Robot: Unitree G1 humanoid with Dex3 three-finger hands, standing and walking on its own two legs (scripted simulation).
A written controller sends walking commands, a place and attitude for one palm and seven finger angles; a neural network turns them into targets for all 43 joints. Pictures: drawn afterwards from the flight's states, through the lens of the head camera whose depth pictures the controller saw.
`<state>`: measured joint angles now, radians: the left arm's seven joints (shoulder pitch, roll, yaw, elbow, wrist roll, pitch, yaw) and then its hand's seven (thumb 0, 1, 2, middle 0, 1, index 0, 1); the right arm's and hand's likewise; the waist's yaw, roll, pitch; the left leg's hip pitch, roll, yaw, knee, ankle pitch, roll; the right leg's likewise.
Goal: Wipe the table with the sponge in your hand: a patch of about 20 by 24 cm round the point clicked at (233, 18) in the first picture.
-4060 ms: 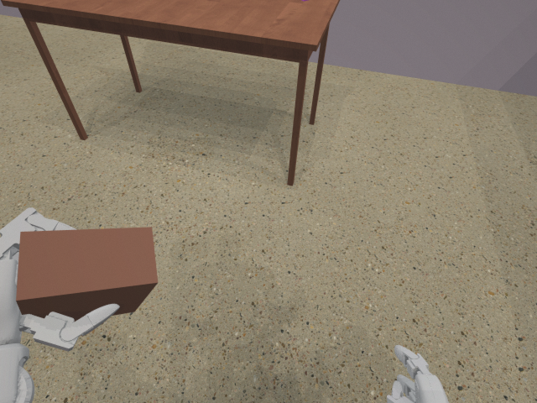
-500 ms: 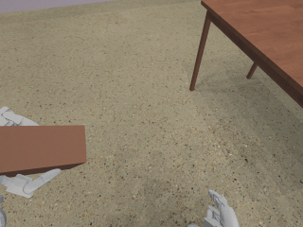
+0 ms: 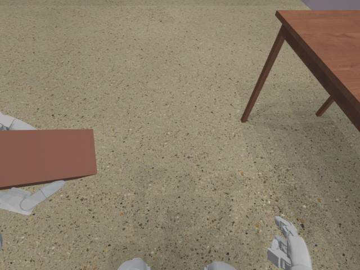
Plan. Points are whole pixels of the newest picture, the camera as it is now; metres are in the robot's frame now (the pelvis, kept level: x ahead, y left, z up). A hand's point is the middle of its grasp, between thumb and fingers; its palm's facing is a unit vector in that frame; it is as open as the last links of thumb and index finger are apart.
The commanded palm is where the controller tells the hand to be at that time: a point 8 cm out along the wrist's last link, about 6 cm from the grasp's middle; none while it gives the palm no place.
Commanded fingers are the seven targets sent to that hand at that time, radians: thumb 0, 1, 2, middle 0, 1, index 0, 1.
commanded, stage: walk to a spot facing it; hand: left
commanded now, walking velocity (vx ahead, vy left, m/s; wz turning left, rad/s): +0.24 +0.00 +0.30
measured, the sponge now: (55, 160) +0.25 +0.21 +0.17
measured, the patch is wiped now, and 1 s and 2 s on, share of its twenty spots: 0.00 0.00 0.00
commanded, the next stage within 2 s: turn to face it in 0.02 s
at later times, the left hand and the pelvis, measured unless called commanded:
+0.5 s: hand (90, 122) +0.31 +0.17 +0.19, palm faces +0.37 -0.84 -0.39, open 10.4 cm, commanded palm +0.26 +0.22 +0.20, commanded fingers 0.00 0.10 1.30 -1.20 -1.60 -1.20 -1.60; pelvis +0.09 -0.05 +0.01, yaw -2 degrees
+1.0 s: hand (188, 122) +0.33 +0.01 +0.19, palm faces +0.02 -0.82 -0.57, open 10.4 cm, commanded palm +0.29 +0.09 +0.20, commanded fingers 0.00 0.10 1.30 -1.20 -1.60 -1.20 -1.60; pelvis +0.04 -0.12 +0.01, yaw -21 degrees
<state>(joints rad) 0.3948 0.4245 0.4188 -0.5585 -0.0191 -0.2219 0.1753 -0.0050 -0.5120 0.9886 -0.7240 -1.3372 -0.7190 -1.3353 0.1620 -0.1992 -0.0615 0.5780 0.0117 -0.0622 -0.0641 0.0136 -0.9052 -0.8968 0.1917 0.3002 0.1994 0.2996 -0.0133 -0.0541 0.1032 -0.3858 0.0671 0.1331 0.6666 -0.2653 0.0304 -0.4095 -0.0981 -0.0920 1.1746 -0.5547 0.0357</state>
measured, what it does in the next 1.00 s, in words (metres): steps to the right, turning right: right foot, then left foot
